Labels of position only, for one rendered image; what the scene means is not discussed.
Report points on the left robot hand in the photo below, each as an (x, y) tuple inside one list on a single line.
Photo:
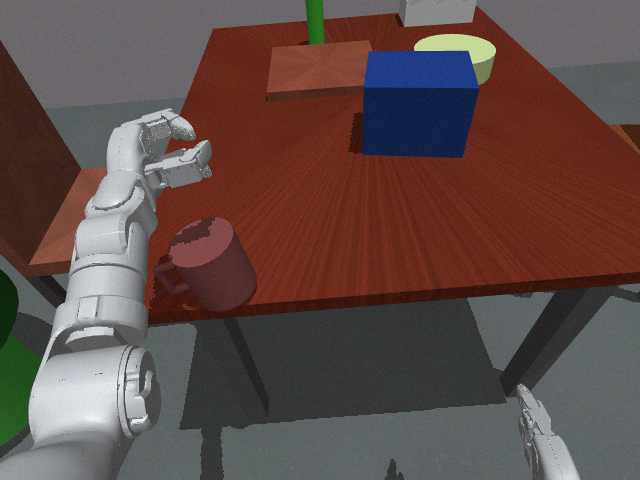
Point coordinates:
[(129, 150)]

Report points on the chair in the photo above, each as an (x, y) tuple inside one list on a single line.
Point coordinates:
[(43, 190), (631, 134)]

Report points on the table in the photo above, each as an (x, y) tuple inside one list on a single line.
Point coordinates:
[(546, 197)]

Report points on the right robot hand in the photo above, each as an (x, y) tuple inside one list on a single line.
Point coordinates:
[(546, 453)]

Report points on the left robot arm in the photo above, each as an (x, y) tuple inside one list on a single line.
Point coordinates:
[(96, 390)]

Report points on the potted plant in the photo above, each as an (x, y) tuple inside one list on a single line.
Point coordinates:
[(18, 367)]

